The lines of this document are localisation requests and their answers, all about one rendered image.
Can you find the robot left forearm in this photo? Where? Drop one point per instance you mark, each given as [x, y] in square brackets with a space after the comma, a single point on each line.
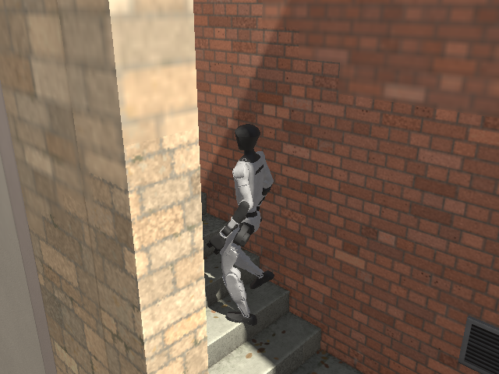
[236, 219]

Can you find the robot foot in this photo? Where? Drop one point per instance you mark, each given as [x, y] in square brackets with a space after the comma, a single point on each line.
[238, 317]
[268, 275]

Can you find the robot right upper arm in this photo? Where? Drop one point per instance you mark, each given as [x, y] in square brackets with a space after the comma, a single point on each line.
[268, 180]

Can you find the right robot foot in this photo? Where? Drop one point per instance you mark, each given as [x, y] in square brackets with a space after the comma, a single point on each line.
[268, 275]

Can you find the left robot foot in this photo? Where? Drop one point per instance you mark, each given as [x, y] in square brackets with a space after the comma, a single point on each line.
[238, 317]

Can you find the robot left upper arm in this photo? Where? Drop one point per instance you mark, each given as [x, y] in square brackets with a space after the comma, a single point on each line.
[241, 174]

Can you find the robot right forearm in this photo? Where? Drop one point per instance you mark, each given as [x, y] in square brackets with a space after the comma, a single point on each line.
[264, 193]

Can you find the left robot hand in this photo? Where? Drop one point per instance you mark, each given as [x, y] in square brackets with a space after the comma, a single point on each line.
[218, 242]

